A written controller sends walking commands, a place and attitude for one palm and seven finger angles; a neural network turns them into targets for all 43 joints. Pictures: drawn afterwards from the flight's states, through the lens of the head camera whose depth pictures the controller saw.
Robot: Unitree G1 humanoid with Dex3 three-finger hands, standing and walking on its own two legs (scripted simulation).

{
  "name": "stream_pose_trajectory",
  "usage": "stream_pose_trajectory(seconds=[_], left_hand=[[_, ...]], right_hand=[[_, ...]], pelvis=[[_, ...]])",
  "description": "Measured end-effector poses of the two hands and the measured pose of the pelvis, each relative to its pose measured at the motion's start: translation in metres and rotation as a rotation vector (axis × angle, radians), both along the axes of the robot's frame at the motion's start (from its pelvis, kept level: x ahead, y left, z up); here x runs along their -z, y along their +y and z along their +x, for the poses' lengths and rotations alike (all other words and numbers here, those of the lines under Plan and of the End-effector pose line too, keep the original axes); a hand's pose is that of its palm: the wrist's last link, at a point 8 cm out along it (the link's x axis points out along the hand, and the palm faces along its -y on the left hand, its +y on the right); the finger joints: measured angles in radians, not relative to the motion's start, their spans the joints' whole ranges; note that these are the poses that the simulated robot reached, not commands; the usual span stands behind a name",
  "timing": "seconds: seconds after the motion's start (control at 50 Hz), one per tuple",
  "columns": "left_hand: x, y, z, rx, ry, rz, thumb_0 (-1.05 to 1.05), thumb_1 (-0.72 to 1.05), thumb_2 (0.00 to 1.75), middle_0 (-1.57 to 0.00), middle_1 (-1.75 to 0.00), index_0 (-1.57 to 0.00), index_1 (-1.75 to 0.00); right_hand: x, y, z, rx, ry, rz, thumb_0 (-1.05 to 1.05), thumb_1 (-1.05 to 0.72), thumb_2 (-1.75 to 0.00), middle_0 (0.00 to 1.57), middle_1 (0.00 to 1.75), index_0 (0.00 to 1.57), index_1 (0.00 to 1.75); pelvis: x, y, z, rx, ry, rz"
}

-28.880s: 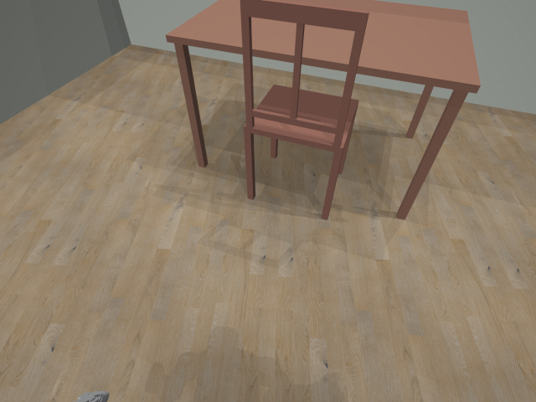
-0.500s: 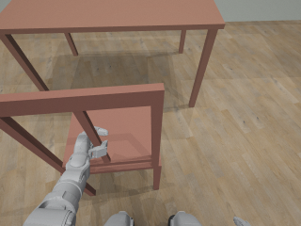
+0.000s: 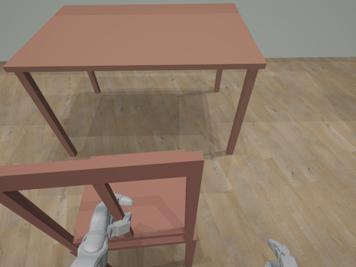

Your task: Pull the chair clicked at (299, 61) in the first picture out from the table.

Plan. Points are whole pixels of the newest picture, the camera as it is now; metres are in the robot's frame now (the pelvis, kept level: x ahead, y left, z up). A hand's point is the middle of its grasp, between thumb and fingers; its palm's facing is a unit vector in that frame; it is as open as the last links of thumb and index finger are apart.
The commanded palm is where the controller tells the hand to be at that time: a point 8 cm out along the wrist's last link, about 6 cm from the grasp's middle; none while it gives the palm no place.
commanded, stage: stop walking, hand still on the chair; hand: left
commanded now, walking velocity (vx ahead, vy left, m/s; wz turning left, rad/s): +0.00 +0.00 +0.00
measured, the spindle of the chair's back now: (117, 213) +0.26 +0.17 -0.06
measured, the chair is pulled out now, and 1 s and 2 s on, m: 0.56 0.56 0.56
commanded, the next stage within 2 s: open the thumb and straighten the fingers in 0.30 s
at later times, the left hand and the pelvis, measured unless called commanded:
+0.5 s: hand (125, 221) +0.24 +0.15 -0.07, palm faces +0.08 -0.98 -0.16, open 5.7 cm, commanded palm +0.22 +0.20 -0.05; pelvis +0.02 +0.00 +0.00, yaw +2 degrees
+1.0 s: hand (120, 223) +0.24 +0.16 -0.08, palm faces +0.09 -0.98 -0.18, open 15.7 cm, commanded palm +0.21 +0.21 -0.05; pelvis +0.03 +0.00 -0.04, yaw +3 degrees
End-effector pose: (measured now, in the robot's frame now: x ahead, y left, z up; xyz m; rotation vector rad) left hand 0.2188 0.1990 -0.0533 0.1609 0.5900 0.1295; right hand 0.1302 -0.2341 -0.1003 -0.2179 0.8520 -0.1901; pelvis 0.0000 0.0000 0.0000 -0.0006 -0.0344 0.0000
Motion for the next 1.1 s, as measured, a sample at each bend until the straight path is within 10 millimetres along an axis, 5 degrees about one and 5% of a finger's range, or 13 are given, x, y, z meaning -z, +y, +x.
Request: stream_pose_trajectory(seconds=[0.22,0.5,0.6,0.7,0.86,1.1], left_hand=[[-0.001,0.0,0.0,-0.003,0.01,-0.006,0.07,0.65,0.76,-0.3,-1.26,-0.5,-1.45],[0.0,0.001,0.002,-0.011,0.012,-0.031,0.07,0.62,0.76,-0.31,-1.29,-0.5,-1.45],[-0.002,0.002,0.007,0.025,-0.013,-0.027,0.04,0.42,0.67,-0.38,-1.36,-0.5,-1.45],[-0.001,0.004,0.009,0.01,-0.007,-0.019,0.02,0.03,0.48,-0.42,-1.35,-0.49,-1.41],[0.002,0.011,0.002,-0.014,0.023,-0.015,0.0,-0.39,0.27,-0.35,-1.05,-0.37,-1.07],[0.004,0.009,-0.007,-0.014,0.04,-0.01,-0.01,-0.52,0.21,-0.1,-0.29,-0.1,-0.3]], right_hand=[[-0.014,-0.006,0.032,-0.008,-0.043,-0.023,0.01,-0.9,-0.9,0.2,0.3,0.2,0.3],[-0.004,-0.007,0.022,0.016,-0.005,0.033,0.02,-0.9,-0.9,0.2,0.3,0.2,0.3],[0.003,-0.011,0.025,0.001,-0.049,0.038,0.02,-0.9,-0.9,0.2,0.3,0.2,0.3],[0.011,-0.011,0.036,-0.017,-0.089,0.035,0.02,-0.9,-0.9,0.2,0.3,0.2,0.3],[0.016,-0.005,0.059,-0.05,-0.157,0.03,0.02,-0.9,-0.9,0.2,0.3,0.2,0.3],[0.02,-0.003,0.077,-0.079,-0.199,0.015,0.02,-0.9,-0.9,0.2,0.3,0.2,0.3]], pelvis=[[-0.002,-0.001,0.017,-0.003,0.006,0.0],[0.002,-0.002,0.021,-0.026,0.054,0.002],[0.013,-0.001,0.02,-0.031,0.101,0.001],[0.022,0.0,0.021,-0.031,0.143,0.003],[0.034,-0.002,0.029,-0.046,0.18,-0.001],[0.044,-0.004,0.037,-0.066,0.207,-0.009]])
